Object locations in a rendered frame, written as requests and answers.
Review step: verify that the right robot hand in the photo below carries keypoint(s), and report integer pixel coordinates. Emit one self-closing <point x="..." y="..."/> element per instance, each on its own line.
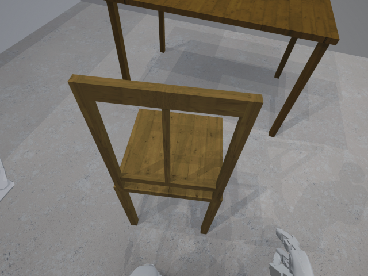
<point x="296" y="263"/>

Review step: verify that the table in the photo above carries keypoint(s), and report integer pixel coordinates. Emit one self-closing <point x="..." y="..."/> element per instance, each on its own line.
<point x="304" y="19"/>

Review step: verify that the chair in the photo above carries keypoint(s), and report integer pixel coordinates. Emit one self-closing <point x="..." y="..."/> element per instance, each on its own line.
<point x="169" y="154"/>

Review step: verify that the left robot hand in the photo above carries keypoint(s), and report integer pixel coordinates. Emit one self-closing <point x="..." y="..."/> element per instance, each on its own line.
<point x="5" y="184"/>

